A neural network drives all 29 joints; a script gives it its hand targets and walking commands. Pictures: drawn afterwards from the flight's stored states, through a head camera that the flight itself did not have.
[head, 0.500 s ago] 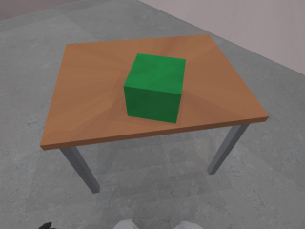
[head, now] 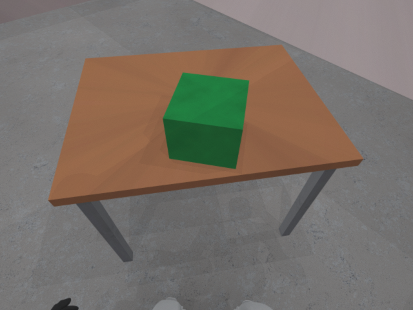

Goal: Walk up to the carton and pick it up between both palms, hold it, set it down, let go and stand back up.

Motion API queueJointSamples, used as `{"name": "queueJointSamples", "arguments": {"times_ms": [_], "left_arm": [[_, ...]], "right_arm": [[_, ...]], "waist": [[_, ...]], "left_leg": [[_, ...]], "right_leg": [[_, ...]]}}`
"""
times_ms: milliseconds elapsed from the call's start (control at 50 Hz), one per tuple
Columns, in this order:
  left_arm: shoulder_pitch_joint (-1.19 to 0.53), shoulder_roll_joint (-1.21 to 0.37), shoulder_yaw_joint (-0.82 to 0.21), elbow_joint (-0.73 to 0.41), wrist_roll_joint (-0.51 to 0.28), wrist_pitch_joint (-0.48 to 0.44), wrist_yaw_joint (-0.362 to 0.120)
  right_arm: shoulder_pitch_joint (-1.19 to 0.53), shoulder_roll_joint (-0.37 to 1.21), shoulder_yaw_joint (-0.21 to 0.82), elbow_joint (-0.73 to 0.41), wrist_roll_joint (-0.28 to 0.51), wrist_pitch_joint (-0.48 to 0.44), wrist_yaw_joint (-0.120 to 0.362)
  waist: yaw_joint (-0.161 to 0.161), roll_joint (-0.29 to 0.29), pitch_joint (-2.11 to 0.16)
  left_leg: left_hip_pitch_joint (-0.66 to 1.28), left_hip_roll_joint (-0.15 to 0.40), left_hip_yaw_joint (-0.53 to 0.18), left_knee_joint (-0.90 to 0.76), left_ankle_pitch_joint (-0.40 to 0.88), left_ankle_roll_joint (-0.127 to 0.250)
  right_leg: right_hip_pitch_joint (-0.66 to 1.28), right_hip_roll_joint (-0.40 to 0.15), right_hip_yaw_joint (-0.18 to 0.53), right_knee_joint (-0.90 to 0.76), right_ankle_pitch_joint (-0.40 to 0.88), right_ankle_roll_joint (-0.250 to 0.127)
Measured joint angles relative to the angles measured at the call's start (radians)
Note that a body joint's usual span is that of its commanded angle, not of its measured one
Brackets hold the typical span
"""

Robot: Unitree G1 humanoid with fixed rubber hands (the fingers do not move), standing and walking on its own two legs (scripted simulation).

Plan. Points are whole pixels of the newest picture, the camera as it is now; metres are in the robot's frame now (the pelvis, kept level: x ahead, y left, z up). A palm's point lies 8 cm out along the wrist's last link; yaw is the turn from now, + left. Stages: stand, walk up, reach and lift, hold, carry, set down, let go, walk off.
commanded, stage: walk up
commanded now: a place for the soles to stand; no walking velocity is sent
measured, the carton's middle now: (208, 120) +0.60 +0.01 -0.01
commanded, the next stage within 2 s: none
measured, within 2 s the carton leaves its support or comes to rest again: neither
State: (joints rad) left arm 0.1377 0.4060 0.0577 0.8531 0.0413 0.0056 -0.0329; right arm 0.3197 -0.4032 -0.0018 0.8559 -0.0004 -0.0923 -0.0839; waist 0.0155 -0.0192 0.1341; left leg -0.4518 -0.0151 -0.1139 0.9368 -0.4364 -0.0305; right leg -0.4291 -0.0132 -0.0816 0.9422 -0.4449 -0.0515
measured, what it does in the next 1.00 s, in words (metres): stands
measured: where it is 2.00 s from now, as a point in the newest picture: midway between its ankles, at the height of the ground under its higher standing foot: outside the picture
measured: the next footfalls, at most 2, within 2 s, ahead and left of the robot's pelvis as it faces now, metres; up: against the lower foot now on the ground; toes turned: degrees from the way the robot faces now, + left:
none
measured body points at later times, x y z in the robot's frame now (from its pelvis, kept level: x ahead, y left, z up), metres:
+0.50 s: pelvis -0.01 +0.00 +0.00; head +0.02 +0.01 +0.45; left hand +0.10 +0.33 -0.11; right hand +0.06 -0.31 -0.10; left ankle +0.05 +0.16 -0.69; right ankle +0.03 -0.09 -0.69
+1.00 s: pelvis +0.00 +0.00 +0.00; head +0.02 +0.01 +0.45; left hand +0.11 +0.32 -0.11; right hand +0.06 -0.32 -0.10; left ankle +0.04 +0.16 -0.69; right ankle +0.03 -0.09 -0.68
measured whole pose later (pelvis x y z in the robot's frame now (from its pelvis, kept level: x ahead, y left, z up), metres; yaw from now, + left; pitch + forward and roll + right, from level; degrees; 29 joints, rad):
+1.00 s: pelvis +0.00 +0.00 +0.00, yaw +1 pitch -3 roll +0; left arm 0.14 0.41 0.06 0.86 0.04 0.02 -0.04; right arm 0.32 -0.40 0.00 0.86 0.00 -0.09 -0.08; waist 0.01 -0.01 0.12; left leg -0.45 -0.01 -0.11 0.92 -0.42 -0.04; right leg -0.43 -0.01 -0.08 0.95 -0.51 -0.05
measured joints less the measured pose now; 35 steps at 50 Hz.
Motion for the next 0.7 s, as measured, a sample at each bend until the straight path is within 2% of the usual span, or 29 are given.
{"name": "queueJointSamples", "arguments": {"times_ms": [80,120,160,180,280,320,400,440,520,600,700], "left_arm": [[0.000,0.000,0.000,0.001,0.000,-0.013,0.002],[0.000,0.000,0.000,0.001,0.000,-0.008,0.003],[0.000,0.000,0.000,0.001,0.000,0.000,0.001],[0.000,0.000,0.000,0.001,0.000,0.005,-0.001],[0.000,0.000,0.000,0.000,0.000,0.018,0.001],[0.000,0.000,0.000,0.002,0.000,0.008,-0.001],[0.003,0.000,0.000,0.003,0.000,-0.011,0.001],[0.003,0.000,0.000,0.003,0.000,-0.010,0.005],[0.003,0.000,0.000,0.003,0.000,0.007,0.000],[0.003,-0.001,0.000,0.003,0.000,0.025,0.000],[0.004,-0.001,0.000,0.006,0.000,0.009,-0.004]], "right_arm": [[0.000,0.000,0.000,0.000,0.000,0.005,0.002],[0.000,0.000,0.000,0.000,0.000,0.005,0.008],[0.000,0.000,0.000,0.000,0.000,0.003,0.012],[0.000,0.000,0.000,0.000,0.000,0.000,0.013],[0.000,0.000,0.000,0.000,0.000,-0.003,0.008],[0.000,0.000,0.000,0.000,0.000,0.000,0.009],[-0.001,0.000,0.000,0.000,0.000,0.008,0.004],[-0.001,0.000,0.000,0.000,0.000,0.008,0.008],[-0.001,0.000,0.000,0.000,0.000,0.007,0.017],[-0.001,0.000,0.000,0.000,0.000,0.005,0.012],[-0.001,0.000,0.000,0.000,0.000,0.009,0.012]], "waist": [[0.017,0.002,-0.004],[0.022,0.002,-0.004],[0.020,0.003,-0.006],[0.018,0.002,-0.006],[0.009,0.000,-0.006],[0.013,-0.001,-0.007],[0.026,0.004,-0.012],[0.029,0.005,-0.012],[0.019,0.005,-0.012],[-0.002,0.005,-0.012],[0.001,0.002,-0.012]], "left_leg": [[-0.005,-0.001,0.001,0.017,-0.100,0.000],[-0.005,-0.001,0.001,0.015,-0.086,0.000],[-0.002,0.000,0.001,-0.010,0.030,0.000],[-0.001,0.000,0.001,-0.010,0.034,-0.002],[0.000,0.004,0.000,-0.010,0.008,-0.003],[0.000,0.004,0.000,-0.010,0.010,-0.003],[-0.006,0.002,0.001,0.013,-0.091,-0.003],[-0.007,0.002,0.002,0.014,-0.090,-0.003],[-0.006,0.002,0.002,-0.008,0.043,-0.003],[-0.004,0.004,0.001,-0.008,0.019,-0.004],[-0.004,0.003,0.001,-0.008,0.018,-0.004]], "right_leg": [[0.000,-0.001,0.000,0.000,-0.023,0.000],[0.000,-0.001,0.000,0.000,-0.023,0.000],[0.001,-0.001,0.000,0.001,-0.023,0.000],[0.001,-0.001,0.000,0.001,-0.022,0.000],[0.001,0.004,0.000,0.003,-0.046,0.000],[0.001,0.004,0.000,-0.003,-0.003,0.000],[0.001,0.001,0.000,-0.003,-0.015,0.000],[0.001,0.000,0.000,-0.003,-0.014,0.000],[0.001,0.000,0.000,-0.001,-0.014,0.000],[0.001,0.003,0.000,0.018,-0.121,0.000],[0.001,0.002,0.000,-0.004,0.007,0.000]]}}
